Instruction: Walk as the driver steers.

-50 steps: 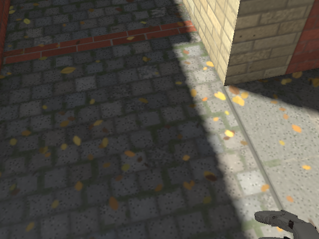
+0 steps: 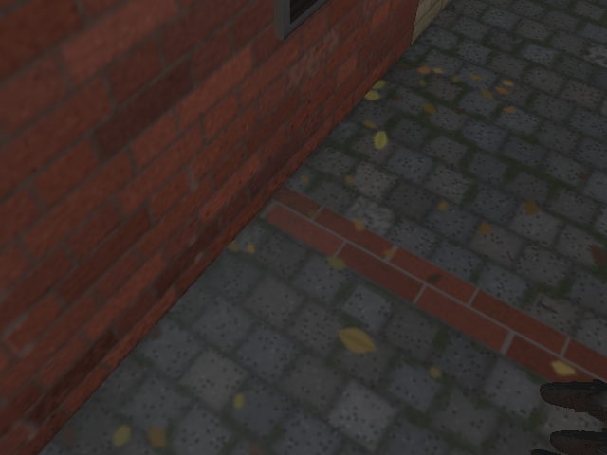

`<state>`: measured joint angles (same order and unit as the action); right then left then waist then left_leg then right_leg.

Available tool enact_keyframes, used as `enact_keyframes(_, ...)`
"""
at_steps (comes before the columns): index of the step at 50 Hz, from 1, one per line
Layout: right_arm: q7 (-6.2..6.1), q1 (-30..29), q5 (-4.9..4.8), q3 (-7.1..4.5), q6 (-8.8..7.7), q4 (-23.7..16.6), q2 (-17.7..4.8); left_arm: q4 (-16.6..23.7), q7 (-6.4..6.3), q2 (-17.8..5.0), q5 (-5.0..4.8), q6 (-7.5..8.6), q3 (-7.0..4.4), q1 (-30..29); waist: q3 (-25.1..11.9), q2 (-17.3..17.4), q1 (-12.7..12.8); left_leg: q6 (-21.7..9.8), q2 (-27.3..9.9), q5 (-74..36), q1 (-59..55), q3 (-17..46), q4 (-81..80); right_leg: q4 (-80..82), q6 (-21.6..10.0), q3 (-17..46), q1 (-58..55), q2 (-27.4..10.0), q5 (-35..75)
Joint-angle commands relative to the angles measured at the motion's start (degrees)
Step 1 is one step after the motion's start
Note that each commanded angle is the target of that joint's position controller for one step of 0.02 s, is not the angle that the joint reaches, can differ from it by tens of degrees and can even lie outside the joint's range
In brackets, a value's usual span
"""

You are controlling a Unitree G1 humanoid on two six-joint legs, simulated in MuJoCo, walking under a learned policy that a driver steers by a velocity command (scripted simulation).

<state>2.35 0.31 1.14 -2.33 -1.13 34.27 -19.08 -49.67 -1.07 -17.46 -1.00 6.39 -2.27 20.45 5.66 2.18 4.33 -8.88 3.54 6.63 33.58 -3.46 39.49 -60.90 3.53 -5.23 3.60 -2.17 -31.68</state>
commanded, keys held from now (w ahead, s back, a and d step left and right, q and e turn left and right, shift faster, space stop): shift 1.00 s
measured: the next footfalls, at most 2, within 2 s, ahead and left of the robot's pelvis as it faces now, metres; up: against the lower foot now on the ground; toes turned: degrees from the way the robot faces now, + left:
right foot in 0.38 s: +0.29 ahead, -0.18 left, +0.00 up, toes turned +4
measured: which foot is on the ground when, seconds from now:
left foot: down 0.00-1.00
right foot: up 0.00-0.36, down 0.38-1.00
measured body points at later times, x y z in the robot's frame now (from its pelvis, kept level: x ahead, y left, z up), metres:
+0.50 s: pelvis +0.19 -0.07 +0.03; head +0.21 -0.06 +0.48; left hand +0.37 +0.18 -0.07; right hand +0.30 -0.32 -0.09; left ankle +0.15 +0.03 -0.70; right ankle +0.25 -0.18 -0.70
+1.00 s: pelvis +0.20 -0.10 +0.03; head +0.22 -0.09 +0.48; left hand +0.36 +0.15 -0.09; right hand +0.27 -0.35 -0.11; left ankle +0.15 +0.03 -0.70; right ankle +0.25 -0.18 -0.70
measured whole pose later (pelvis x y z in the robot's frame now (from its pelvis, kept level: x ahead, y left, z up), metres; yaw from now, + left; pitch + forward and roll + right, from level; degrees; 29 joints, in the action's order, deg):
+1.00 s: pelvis +0.20 -0.10 +0.03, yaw +3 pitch -1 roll +0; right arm -2.5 14.4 0.9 1.6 0.3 52.7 -13.5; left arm -49.9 0.6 -13.5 1.0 1.0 -0.9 3.8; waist 1.9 -0.8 -1.3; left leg 1.3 -0.8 21.9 9.3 1.9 31.9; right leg -31.9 -3.1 -0.4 18.5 3.2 -12.7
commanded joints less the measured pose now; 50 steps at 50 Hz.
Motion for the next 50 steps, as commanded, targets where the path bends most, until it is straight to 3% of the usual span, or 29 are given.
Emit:
enact_keyframes(1,-0.6,16.67,1.38,-2.35,-0.3,-1.28,-9.79,6.63,0.89,-11.78,-1.55,0.85,-0.96,2.16,-32.48,1.02,-9.66,-18.16,-24.97,-42.81,-52.51,35.05,-13.58,-27.99,-0.18,11.88,31.72,0.63,-3.23)
enact_keyframes(2,-0.68,13.29,-0.36,-1.95,-0.97,-0.62,-8.23,7.72,0.29,-10.63,-1.31,0.39,-0.7,-1.89,-22.54,-4.4,-7.73,-14.88,-21.99,-33.35,-42.84,30.19,-15.74,-23.06,0.31,9.94,34.4,-1.79,0.48)
enact_keyframes(3,-1.12,10.48,-1.02,-1.27,-1.45,-0.5,-6.71,7.28,-0.4,-9.17,-0.39,-0.46,-0.21,-3.18,-17.13,-6.57,-5.87,-12.98,-20.16,-32.12,-34.25,26.96,-16.92,-21.06,0.89,9.43,33.64,-3.37,2.63)
enact_keyframes(4,-1.39,9.68,-0.53,-1.21,-1.88,-0.26,-6.89,7.16,-0.74,-9.13,0.08,-1.28,-0.28,-2.87,-14.5,-6.73,-4.6,-12.02,-19.3,-34.65,-26.56,24.38,-18.35,-19.32,1.05,9.52,30.06,-4.11,4.65)
enact_keyframes(5,-1.29,9.69,0.16,-1.15,-2.17,0.73,-7.02,7.57,-1.09,-8.35,0.42,-1.94,-0.29,-2.5,-13.69,-5.37,-3.53,-11.76,-18.48,-35.21,-21.96,22.7,-20.01,-17.54,1.11,9.52,27.4,-4.51,5.37)
enact_keyframes(7,-1.38,9.15,-0.17,-0.68,-2.46,2.23,-5.32,8.43,-1.39,-5.77,1.07,-2.43,0.01,-3.27,-13.64,-2.96,-2.1,-10.66,-16.27,-36.39,-17.95,17.24,-21.24,-10.91,1.11,9.07,25.79,-4.82,6.83)
enact_keyframes(9,-2.1,9.02,-0.5,-0.44,-2.13,3.56,-4.3,9.44,-1.52,-3.68,1.81,-2.54,0.38,-5.9,-14.26,-1.55,-2.04,-8.95,-13.58,-39.82,-18.34,12.53,-20.8,-3.17,1.55,7.96,26.34,-4.0,12.6)
enact_keyframes(10,-2.44,8.68,0.03,-0.36,-1.83,3.75,-4.32,9.88,-1.49,-3.03,1.9,-2.72,0.46,-7.34,-14.76,-1.52,-2.14,-7.67,-12.06,-40.37,-18.08,9.9,-20.0,1.64,1.88,7.55,25.0,-3.15,16.31)
enact_keyframes(12,-3.06,8.87,-0.1,-0.21,-1.03,4.71,-3.59,10.05,-1.24,-1.78,1.93,-2.82,0.84,-9.85,-15.46,0.5,-2.97,-5.76,-9.89,-37.44,-18.61,6.74,-19.34,11.17,2.25,6.74,21.6,-1.51,23.27)
enact_keyframes(15,-3.2,11.24,-0.02,-0.1,-0.21,6.85,-3.14,10.49,-0.69,-2.69,1.33,-2.88,0.66,-14.11,-14.08,2.84,-5.09,-4.95,-11.28,-29.89,-20.85,8.48,-18.57,20.87,1.95,7.08,19.46,-0.08,26.19)
enact_keyframes(17,-3.12,11.49,0.0,0.18,-0.07,8.04,-2.36,10.73,-0.19,-3.4,1.5,-2.62,0.39,-15.64,-12.67,3.48,-5.25,-4.02,-12.66,-25.12,-21.55,10.79,-16.45,27.25,0.49,7.39,17.31,0.52,26.07)
enact_keyframes(19,-3.13,12.33,-0.52,0.68,-0.57,9.27,-1.15,10.44,0.18,-4.42,2.46,-1.96,-0.04,-15.42,-11.35,1.96,-4.14,0.01,-10.61,-15.49,-19.27,11.39,-13.33,37.99,-2.75,7.81,9.9,0.36,37.52)
enact_keyframes(20,-3.1,15.04,0.76,1.24,-1.51,9.69,0.32,10.9,-0.25,-7.29,3.28,-1.83,-0.5,-15.43,-12.57,-1.87,-5.69,3.01,-7.65,-6.76,-16.57,10.09,-10.65,36.12,-4.95,13.21,3.93,-5.39,58.27)
enact_keyframes(21,-2.61,22.33,1.2,1.55,-2.43,10.77,1.35,11.48,-0.4,-8.61,3.77,-2.22,-0.69,-17.79,-15.28,-9.62,-10.18,5.33,-5.1,7.62,-11.97,8.78,-10.14,31.54,-10.95,16.6,-2.67,-10.59,70.61)
enact_keyframes(22,-2.7,22.18,1.08,1.78,-2.43,11.59,0.2,11.61,-0.07,-3.99,2.98,-2.96,-0.07,-18.34,-17.94,-9.77,-8.35,6.95,-5.2,11.8,-15.33,7.47,-11.12,31.17,-13.14,15.85,-1.12,-9.63,63.47)
enact_keyframes(23,-2.76,18.65,0.73,1.57,-1.83,11.24,-1.38,11.48,0.45,-2.83,1.97,-3.57,0.03,-18.47,-15.34,-7.69,-6.57,7.64,-4.58,12.02,-14.84,6.8,-11.54,31.49,-11.62,14.13,0.95,-6.37,52.2)
enact_keyframes(24,-3.03,16.11,0.52,1.52,-0.99,10.98,-1.64,11.29,0.83,-2.91,1.76,-3.99,-0.04,-18.54,-13.85,-5.48,-5.62,7.77,-4.27,11.23,-13.92,6.47,-11.27,31.75,-10.02,13.04,2.13,-4.38,43.46)
enact_keyframes(26,-3.31,14.35,0.66,1.8,0.75,10.18,-1.57,11.12,1.38,-3.02,1.85,-3.93,0.09,-19.22,-10.53,-4.68,-5.69,7.59,-5.07,9.15,-14.41,7.52,-12.48,32.47,-8.54,12.39,5.51,-2.88,36.32)
enact_keyframes(34,-4.02,14.83,0.36,2.35,0.71,11.5,-1.22,9.52,1.47,-1.97,1.98,-3.98,0.21,-19.82,-11.57,-3.35,-5.41,8.65,-6.15,2.23,-17.65,7.94,-11.41,30.67,-8.82,11.67,3.3,-2.06,44.25)
enact_keyframes(40,-4.37,15.11,0.09,2.78,0.86,13.27,-0.86,8.03,1.37,-1.89,2.02,-5.07,0.01,-20.8,-10.0,-2.63,-5.62,9.06,-6.26,6.65,-16.96,7.1,-12.23,31.84,-8.95,11.75,3.51,-1.52,40.56)
enact_keyframes(41,-4.53,15.75,-0.44,2.72,0.99,14.1,-0.4,6.64,1.47,-1.81,2.2,-4.83,0.03,-19.18,-9.65,-1.45,-5.28,8.88,-6.03,8.21,-16.97,6.91,-12.1,31.91,-9.28,12.03,3.4,-1.6,38.3)
enact_keyframes(50,-5.04,16.2,-0.19,2.7,0.77,17.23,-0.17,2.63,1.39,-2.08,1.92,-4.6,0.02,-20.06,-6.79,-2.95,-5.7,8.94,-5.97,11.11,-17.23,6.26,-13.2,34.89,-9.15,12.36,6.8,-0.87,26.68)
